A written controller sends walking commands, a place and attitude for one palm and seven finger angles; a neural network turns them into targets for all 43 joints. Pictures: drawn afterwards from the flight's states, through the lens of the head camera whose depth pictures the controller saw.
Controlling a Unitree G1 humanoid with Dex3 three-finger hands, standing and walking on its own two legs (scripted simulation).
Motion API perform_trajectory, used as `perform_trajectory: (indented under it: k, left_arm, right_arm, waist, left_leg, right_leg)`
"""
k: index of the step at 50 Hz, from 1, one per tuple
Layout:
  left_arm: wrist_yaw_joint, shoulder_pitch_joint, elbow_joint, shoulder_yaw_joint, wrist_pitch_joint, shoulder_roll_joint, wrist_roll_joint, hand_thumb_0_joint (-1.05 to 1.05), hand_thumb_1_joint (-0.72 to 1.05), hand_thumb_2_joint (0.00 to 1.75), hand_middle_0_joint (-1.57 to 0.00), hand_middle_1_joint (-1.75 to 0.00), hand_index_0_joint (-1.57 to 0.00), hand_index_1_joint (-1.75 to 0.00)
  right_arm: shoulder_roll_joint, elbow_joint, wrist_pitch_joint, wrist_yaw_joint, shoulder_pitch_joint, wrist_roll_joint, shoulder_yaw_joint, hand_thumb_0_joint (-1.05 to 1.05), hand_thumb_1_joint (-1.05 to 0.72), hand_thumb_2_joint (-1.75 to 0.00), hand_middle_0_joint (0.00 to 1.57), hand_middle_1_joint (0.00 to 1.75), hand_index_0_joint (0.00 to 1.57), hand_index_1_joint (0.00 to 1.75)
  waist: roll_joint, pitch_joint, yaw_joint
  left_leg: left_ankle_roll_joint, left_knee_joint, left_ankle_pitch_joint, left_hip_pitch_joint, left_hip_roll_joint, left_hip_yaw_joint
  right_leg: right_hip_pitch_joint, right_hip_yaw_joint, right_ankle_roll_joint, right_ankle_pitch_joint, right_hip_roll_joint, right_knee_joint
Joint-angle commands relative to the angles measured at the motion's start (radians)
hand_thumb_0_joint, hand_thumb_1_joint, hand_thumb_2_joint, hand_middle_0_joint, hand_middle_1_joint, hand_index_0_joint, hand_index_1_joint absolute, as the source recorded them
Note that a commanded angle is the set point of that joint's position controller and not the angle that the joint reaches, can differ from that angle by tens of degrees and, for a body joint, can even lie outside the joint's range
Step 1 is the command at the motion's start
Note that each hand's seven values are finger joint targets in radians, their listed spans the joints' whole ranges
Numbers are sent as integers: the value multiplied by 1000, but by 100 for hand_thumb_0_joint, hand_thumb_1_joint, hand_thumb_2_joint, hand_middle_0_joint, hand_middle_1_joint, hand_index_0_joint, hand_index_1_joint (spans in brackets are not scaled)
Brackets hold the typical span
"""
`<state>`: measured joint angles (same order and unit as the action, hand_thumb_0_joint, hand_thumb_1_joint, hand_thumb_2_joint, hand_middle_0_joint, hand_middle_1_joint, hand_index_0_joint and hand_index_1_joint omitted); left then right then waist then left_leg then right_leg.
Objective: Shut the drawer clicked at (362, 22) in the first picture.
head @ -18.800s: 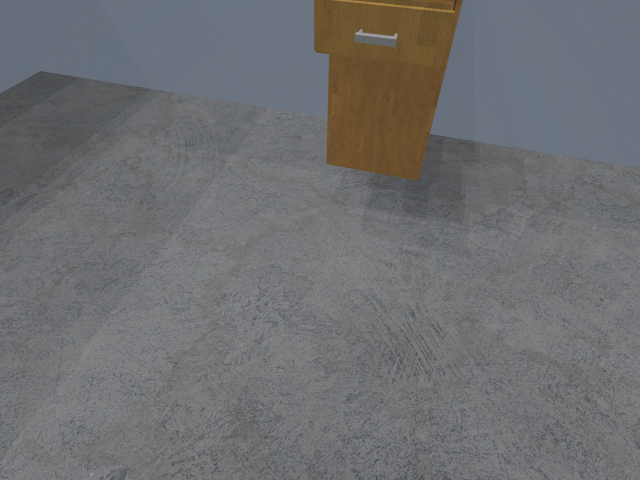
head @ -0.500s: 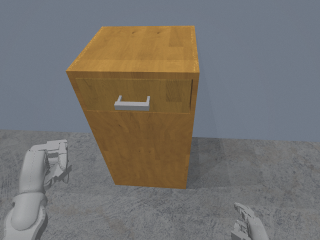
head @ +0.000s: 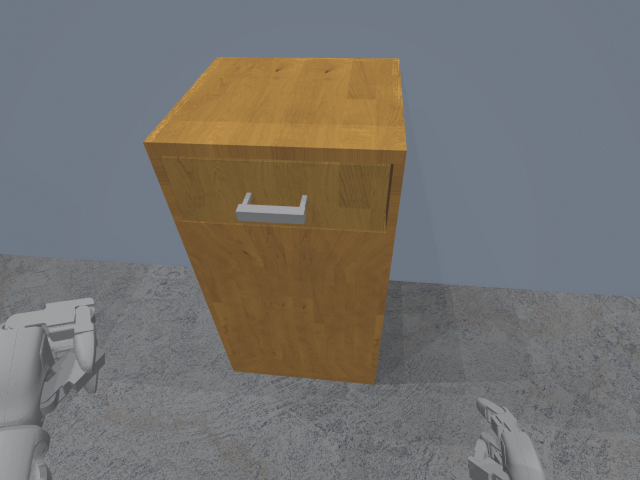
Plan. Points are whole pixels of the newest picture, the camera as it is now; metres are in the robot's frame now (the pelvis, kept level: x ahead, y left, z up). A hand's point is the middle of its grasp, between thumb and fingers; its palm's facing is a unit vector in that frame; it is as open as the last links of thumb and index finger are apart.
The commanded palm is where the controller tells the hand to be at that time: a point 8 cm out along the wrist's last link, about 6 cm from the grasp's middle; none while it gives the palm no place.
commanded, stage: step back with the hand held close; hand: left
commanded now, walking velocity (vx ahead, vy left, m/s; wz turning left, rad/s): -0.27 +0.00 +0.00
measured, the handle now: (273, 206) +0.59 +0.17 +0.01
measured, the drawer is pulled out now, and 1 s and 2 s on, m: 0.00 0.00 0.00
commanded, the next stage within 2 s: stop stepping back and stand still in 1.48 s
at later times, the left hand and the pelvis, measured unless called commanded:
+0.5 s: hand (64, 378) +0.16 +0.26 +0.15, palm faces +0.29 -0.82 -0.50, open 3.3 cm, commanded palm +0.09 +0.30 +0.17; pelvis -0.04 +0.02 +0.00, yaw -1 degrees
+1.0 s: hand (4, 429) +0.11 +0.27 +0.16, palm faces +0.35 -0.78 -0.52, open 3.3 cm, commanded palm +0.04 +0.31 +0.17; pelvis -0.08 +0.02 -0.01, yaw +2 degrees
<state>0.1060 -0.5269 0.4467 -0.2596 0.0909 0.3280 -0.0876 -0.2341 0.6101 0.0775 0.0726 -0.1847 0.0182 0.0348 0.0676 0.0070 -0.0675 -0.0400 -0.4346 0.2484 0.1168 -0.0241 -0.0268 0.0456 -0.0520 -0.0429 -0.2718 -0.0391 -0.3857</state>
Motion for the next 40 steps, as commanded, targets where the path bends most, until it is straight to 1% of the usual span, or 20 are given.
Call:
perform_trajectory:
  k: [1,2,3,4,5,7,10,11,14,16,22,26,29,30,31,34,36,37,38,40]
  left_arm:
    - [15,171,267,-270,140,290,8,0,90,90,-140,-160,-140,-160]
    - [2,50,182,-212,134,211,9,0,90,90,-140,-160,-140,-160]
    - [-7,-8,167,-173,130,170,9,0,90,90,-140,-160,-140,-160]
    - [-10,-43,164,-161,128,155,9,0,90,90,-140,-160,-140,-160]
    - [-13,-60,187,-153,132,148,9,0,90,90,-140,-160,-140,-160]
    - [-10,-91,199,-161,127,163,11,0,90,90,-140,-160,-140,-160]
    - [2,-91,269,-209,130,227,9,0,90,90,-140,-160,-140,-160]
    - [7,-108,271,-218,131,229,8,0,90,90,-140,-160,-140,-160]
    - [18,-115,306,-231,133,244,6,0,90,90,-140,-160,-140,-160]
    - [23,-121,318,-238,134,252,6,0,90,90,-140,-160,-140,-160]
    - [27,-132,324,-224,145,234,16,0,90,90,-140,-160,-140,-160]
    - [33,-132,312,-235,158,233,26,0,90,90,-140,-160,-140,-160]
    - [36,-114,322,-234,174,230,35,0,90,90,-140,-160,-140,-160]
    - [39,-105,337,-248,178,245,37,0,90,90,-140,-160,-140,-160]
    - [39,-111,323,-240,181,233,36,0,90,90,-140,-160,-140,-160]
    - [46,-90,339,-223,198,228,37,0,90,90,-140,-160,-140,-160]
    - [53,-88,356,-226,208,235,37,0,90,90,-140,-160,-140,-160]
    - [53,-89,360,-220,215,232,38,0,90,90,-140,-160,-140,-160]
    - [55,-90,361,-225,220,236,44,0,90,90,-140,-160,-140,-160]
    - [53,-83,363,-248,223,245,60,0,90,90,-140,-160,-140,-160]
  right_arm:
    - [-110,-173,27,-2,119,-7,-46,0,-90,-90,20,30,20,30]
    - [-114,-169,10,-10,109,-11,-53,0,-90,-90,20,30,20,30]
    - [-118,-176,-6,-17,108,-11,-58,0,-90,-90,20,30,20,30]
    - [-119,-180,-20,-20,112,-11,-64,0,-90,-90,20,30,20,30]
    - [-125,-189,-28,-20,115,-12,-69,0,-90,-90,20,30,20,30]
    - [-125,-198,-54,-19,111,-9,-75,0,-90,-90,20,30,20,30]
    - [-126,-218,-73,-7,121,-6,-82,0,-90,-90,20,30,20,30]
    - [-116,-221,-78,-4,118,-3,-81,0,-90,-90,20,30,20,30]
    - [-116,-234,-85,3,111,1,-86,0,-90,-90,20,30,20,30]
    - [-116,-235,-81,9,111,2,-86,0,-90,-90,20,30,20,30]
    - [-130,-235,-59,9,95,-2,-93,0,-90,-90,20,30,20,30]
    - [-132,-240,-43,10,101,-2,-93,0,-90,-90,20,30,20,30]
    - [-137,-244,-27,9,91,-3,-95,0,-90,-90,20,30,20,30]
    - [-141,-242,-22,11,90,-7,-96,0,-90,-90,20,30,20,30]
    - [-132,-238,-18,10,84,-6,-94,0,-90,-90,20,30,20,30]
    - [-132,-228,-9,8,65,-10,-96,0,-90,-90,20,30,20,30]
    - [-132,-216,1,9,59,-14,-94,0,-90,-90,20,30,20,30]
    - [-137,-214,6,9,60,-13,-93,0,-90,-90,20,30,20,30]
    - [-140,-216,11,13,64,-16,-91,0,-90,-90,20,30,20,30]
    - [-151,-221,22,21,92,-20,-91,0,-90,-90,20,30,20,30]
  waist:
    - [-30,12,47]
    - [-69,8,52]
    - [-76,-12,54]
    - [-73,-36,55]
    - [-41,-61,54]
    - [-54,-101,57]
    - [-45,-147,53]
    - [-62,-162,55]
    - [-57,-176,57]
    - [-26,-181,56]
    - [1,-137,62]
    - [-3,-96,65]
    - [-18,-69,72]
    - [-20,-70,72]
    - [-44,-63,74]
    - [-62,-52,85]
    - [-45,-63,88]
    - [-14,-67,89]
    - [21,-64,87]
    - [119,-69,74]
  left_leg:
    - [-28,-8,-175,27,54,98]
    - [-28,-18,-199,17,56,95]
    - [-28,-14,-230,12,63,92]
    - [-31,-8,-257,12,70,86]
    - [-33,-3,-310,1,71,81]
    - [-33,11,-368,7,86,89]
    - [-33,16,-400,28,93,92]
    - [-33,15,-410,37,96,98]
    - [-31,6,-406,72,100,97]
    - [-34,13,-409,81,107,105]
    - [-46,79,-213,214,134,154]
    - [-65,125,66,384,145,180]
    - [-67,122,221,451,136,193]
    - [-67,120,240,460,135,195]
    - [-62,102,251,453,126,189]
    - [-43,29,233,365,93,163]
    - [-36,32,193,315,95,170]
    - [-41,55,201,308,108,186]
    - [-49,118,250,353,134,218]
    - [-87,266,349,527,213,316]
  right_leg:
    - [133,162,18,328,128,105]
    - [144,154,23,341,134,97]
    - [142,135,34,345,130,82]
    - [139,120,49,347,126,67]
    - [130,102,56,377,118,49]
    - [117,82,63,373,104,17]
    - [100,79,66,387,97,-13]
    - [91,76,64,393,94,-25]
    - [79,84,66,414,96,-47]
    - [83,85,65,402,90,-63]
    - [77,84,61,234,63,-96]
    - [20,109,56,152,62,-119]
    - [35,133,48,61,66,-96]
    - [34,142,47,42,68,-83]
    - [62,151,42,-1,78,-62]
    - [187,175,25,-125,108,31]
    - [217,156,22,-121,107,39]
    - [213,140,27,-106,91,21]
    - [166,114,39,-99,59,-21]
    - [-18,78,56,45,-12,-218]
